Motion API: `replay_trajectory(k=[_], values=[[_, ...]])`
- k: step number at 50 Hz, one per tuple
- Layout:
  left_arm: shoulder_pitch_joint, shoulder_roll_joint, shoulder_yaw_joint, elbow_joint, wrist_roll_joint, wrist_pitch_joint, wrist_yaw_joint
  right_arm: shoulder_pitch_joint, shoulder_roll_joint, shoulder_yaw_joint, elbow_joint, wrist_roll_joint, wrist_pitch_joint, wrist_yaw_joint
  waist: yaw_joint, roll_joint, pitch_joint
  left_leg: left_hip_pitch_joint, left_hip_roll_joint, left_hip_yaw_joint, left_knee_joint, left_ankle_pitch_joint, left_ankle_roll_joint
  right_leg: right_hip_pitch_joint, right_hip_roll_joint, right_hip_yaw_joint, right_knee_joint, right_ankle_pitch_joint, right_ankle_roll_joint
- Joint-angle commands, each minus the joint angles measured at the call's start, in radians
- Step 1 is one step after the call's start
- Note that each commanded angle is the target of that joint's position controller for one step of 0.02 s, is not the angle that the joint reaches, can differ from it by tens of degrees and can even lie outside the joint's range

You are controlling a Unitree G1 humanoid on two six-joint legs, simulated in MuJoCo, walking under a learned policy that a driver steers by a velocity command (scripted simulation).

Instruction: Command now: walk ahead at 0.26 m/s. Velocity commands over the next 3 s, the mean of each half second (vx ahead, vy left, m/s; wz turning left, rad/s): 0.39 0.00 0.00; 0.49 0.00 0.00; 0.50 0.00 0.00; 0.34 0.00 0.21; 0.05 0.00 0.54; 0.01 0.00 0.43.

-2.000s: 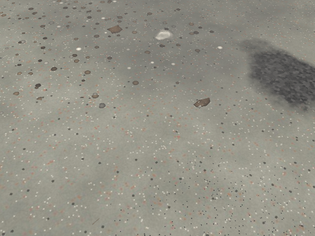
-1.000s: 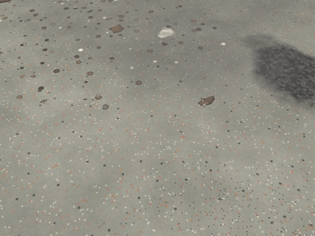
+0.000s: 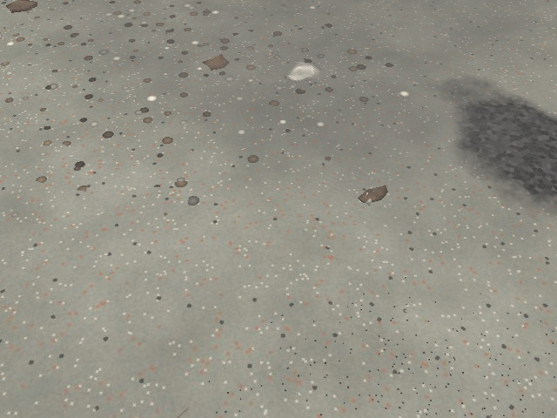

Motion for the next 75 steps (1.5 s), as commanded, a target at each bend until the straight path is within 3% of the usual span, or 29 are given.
replay_trajectory(k=[1,3,5,6,7,8,9,11,15,19,25,27,29,30,31,33,34,36,38,43,51,54,56,57,58,59,60,63,75], values=[[0.063,0.181,0.04,-0.033,0.006,-0.032,-0.001,-0.056,-0.057,-0.014,-0.081,0.013,-0.047,0.021,0.013,-0.149,0.167,-0.253,0.046,-0.026,0.204,-0.086,0.048,-0.045,-0.358,0.524,-0.405,-0.473,-0.216],[-0.048,0.176,0.038,-0.076,-0.019,-0.041,-0.006,-0.005,-0.06,-0.02,-0.074,0.02,-0.061,0.026,-0.052,-0.13,0.152,-0.108,0.057,-0.016,-0.031,-0.05,0.075,-0.103,-0.286,0.367,-0.368,-0.336,-0.142],[-0.086,0.17,0.039,-0.09,-0.027,-0.029,-0.012,0.141,-0.061,-0.038,0.006,0.005,-0.064,0.026,-0.107,-0.063,0.114,0.203,-0.05,0.09,-0.226,0.175,0.043,-0.24,-0.139,0.16,-0.207,-0.215,-0.085],[-0.096,0.137,0.029,-0.1,-0.02,-0.033,-0.016,0.246,-0.084,-0.05,0.034,-0.001,-0.06,0.027,-0.137,0.037,0.077,0.326,0.018,-0.024,-0.269,0.146,0.048,-0.327,-0.084,0.083,-0.015,-0.134,-0.054],[-0.104,0.067,0.011,-0.122,-0.005,-0.046,-0.023,0.364,-0.179,-0.071,0.035,0.004,-0.059,0.023,-0.161,0.297,0.029,0.429,0.257,-0.402,-0.451,0.007,0.129,-0.475,0.008,-0.047,0.359,-0.111,0.005],[-0.118,0.053,0.009,-0.149,-0.014,-0.065,-0.024,0.379,-0.215,-0.066,0.026,-0.01,-0.077,0.036,-0.144,0.332,0.05,0.394,0.393,-0.732,-0.563,-0.16,0.248,-0.62,0.037,0.049,0.581,-0.22,-0.01],[-0.133,0.072,0.011,-0.158,-0.032,-0.08,-0.029,0.287,-0.165,-0.049,0.005,-0.011,-0.093,0.037,-0.094,0.194,0.136,0.353,0.403,-0.716,-0.558,-0.196,0.251,-0.714,-0.033,0.106,0.705,-0.152,-0.033],[-0.131,0.104,0.019,-0.149,-0.018,-0.099,-0.038,0.157,-0.127,-0.03,-0.038,-0.008,-0.101,0.052,-0.045,0.075,0.146,0.33,0.306,-0.471,-0.548,0.014,0.172,-0.726,-0.095,0.101,0.687,0.053,-0.054],[-0.174,0.088,0.028,-0.151,0.0,-0.087,-0.056,0.208,-0.09,-0.012,-0.036,-0.02,-0.077,0.044,-0.044,0.099,0.107,0.311,0.202,-0.191,-0.545,0.492,0.117,-0.61,-0.109,0.03,0.509,0.191,-0.018],[-0.387,0.045,0.004,-0.236,-0.003,-0.079,-0.064,0.214,-0.138,-0.017,-0.059,-0.022,-0.068,0.02,-0.077,0.081,0.15,0.222,0.172,-0.106,-0.592,0.532,0.117,-0.521,-0.063,-0.021,0.201,0.324,0.009],[-0.502,0.089,0.003,-0.304,-0.013,-0.087,-0.091,0.239,-0.163,-0.036,-0.046,-0.002,-0.066,0.016,-0.058,0.108,0.166,0.341,0.231,-0.06,-0.559,0.68,0.111,-0.421,-0.027,-0.03,0.001,0.342,-0.045],[-0.405,0.141,0.028,-0.29,-0.01,-0.092,-0.091,0.208,-0.19,-0.048,-0.055,-0.008,-0.057,0.015,0.012,0.151,0.065,0.405,0.242,-0.041,-0.413,1.051,0.088,-0.259,0.027,-0.057,0.004,0.286,-0.08],[-0.072,0.225,0.074,-0.196,-0.014,-0.084,-0.076,0.155,-0.192,-0.047,-0.078,-0.016,-0.046,0.019,0.173,0.165,-0.13,0.243,0.185,-0.003,-0.022,1.147,0.039,0.204,0.02,-0.026,0.01,0.295,-0.141],[0.102,0.303,0.093,-0.162,0.009,-0.074,-0.062,0.185,-0.125,-0.028,-0.103,-0.027,-0.053,0.028,0.183,-0.013,-0.287,-0.07,0.078,0.025,0.342,0.707,0.002,0.55,-0.223,0.308,0.0,0.165,-0.23],[0.115,0.294,0.083,-0.151,0.019,-0.072,-0.068,0.273,-0.006,0.005,-0.092,-0.003,-0.081,0.043,0.114,-0.258,-0.439,-0.318,-0.092,-0.091,0.674,-0.072,-0.033,0.713,-0.421,0.82,-0.212,0.007,-0.372],[-0.067,0.162,0.045,-0.175,0.008,-0.08,-0.072,0.083,-0.144,-0.03,-0.145,0.043,-0.119,0.046,0.091,-0.116,-0.161,-0.449,0.027,-0.14,0.756,0.014,0.015,0.43,-0.327,0.57,-0.275,0.043,-0.268],[-0.148,0.14,0.035,-0.186,0.015,-0.092,-0.08,0.03,-0.143,-0.034,-0.16,0.036,-0.12,0.035,0.044,0.004,-0.08,-0.4,0.08,-0.12,0.683,0.098,0.02,0.248,-0.291,0.445,-0.307,0.161,-0.236],[-0.189,0.092,0.019,-0.176,0.03,-0.103,-0.087,0.05,-0.128,-0.051,-0.158,0.012,-0.092,0.021,-0.025,-0.009,-0.033,-0.283,0.134,-0.119,0.584,0.158,0.025,0.057,-0.226,0.3,-0.357,0.245,-0.208],[-0.157,0.108,0.02,-0.152,0.025,-0.106,-0.082,0.06,-0.09,-0.049,-0.164,0.01,-0.069,0.017,-0.046,-0.042,0.007,-0.267,0.151,-0.104,0.511,0.16,0.018,-0.025,-0.212,0.246,-0.409,0.243,-0.22],[-0.06,0.174,0.031,-0.131,0.023,-0.098,-0.044,-0.159,-0.119,-0.055,-0.247,-0.01,-0.063,0.021,-0.01,-0.027,0.07,-0.42,0.164,-0.075,0.211,0.412,-0.031,0.006,-0.194,0.165,-0.454,0.291,-0.208],[0.097,0.203,0.04,-0.088,0.0,-0.071,-0.035,-0.417,-0.113,-0.034,-0.328,0.009,-0.077,0.065,0.071,-0.043,0.1,-0.385,0.082,-0.022,-0.148,0.488,-0.016,0.211,-0.228,0.109,-0.372,0.313,-0.156],[0.072,0.225,0.051,-0.09,0.001,-0.054,-0.031,-0.349,-0.16,-0.05,-0.328,0.011,-0.087,0.077,0.008,-0.076,0.054,-0.26,0.042,0.001,-0.195,0.38,0.029,0.281,-0.257,0.11,-0.259,0.518,-0.124],[0.043,0.186,0.035,-0.111,0.011,-0.046,-0.031,-0.041,-0.255,-0.096,-0.24,0.003,-0.089,0.069,-0.134,-0.047,-0.142,0.175,0.041,-0.009,-0.185,0.397,0.095,0.151,-0.163,0.027,0.115,0.678,-0.069],[0.139,0.088,0.005,-0.134,0.023,-0.059,-0.036,0.113,-0.365,-0.122,-0.212,-0.021,-0.086,0.063,-0.123,0.162,-0.317,0.587,0.307,-0.406,-0.197,0.335,0.231,-0.216,-0.033,-0.029,0.523,0.315,-0.003],[0.159,0.062,-0.008,-0.123,0.007,-0.086,-0.044,0.142,-0.327,-0.109,-0.198,-0.013,-0.082,0.069,-0.117,0.295,-0.415,0.707,0.409,-0.775,-0.382,0.207,0.313,-0.429,0.066,0.087,0.735,-0.226,0.014],[0.073,0.166,0.019,-0.139,-0.019,-0.105,-0.048,0.067,-0.253,-0.085,-0.21,-0.006,-0.084,0.071,-0.115,0.21,-0.284,0.612,0.369,-0.67,-0.395,0.161,0.255,-0.535,-0.003,0.149,0.822,-0.199,-0.009],[-0.011,0.185,0.023,-0.163,-0.027,-0.113,-0.046,-0.023,-0.21,-0.071,-0.235,-0.007,-0.084,0.068,-0.096,0.147,-0.172,0.466,0.331,-0.512,-0.405,0.226,0.216,-0.548,-0.056,0.122,0.808,-0.111,-0.024],[-0.026,0.147,0.035,-0.159,0.0,-0.081,-0.032,-0.142,-0.142,-0.049,-0.241,-0.026,-0.089,0.077,-0.004,0.086,-0.042,0.148,0.231,-0.275,-0.502,0.391,0.173,-0.39,-0.144,0.105,0.637,0.048,-0.021],[-0.35,0.093,0.026,-0.259,0.008,-0.066,-0.052,0.052,-0.206,-0.061,-0.155,-0.006,-0.078,0.035,-0.067,0.064,0.083,0.192,0.185,-0.075,-0.593,0.454,0.153,-0.453,-0.097,0.035,0.079,0.452,0.023]])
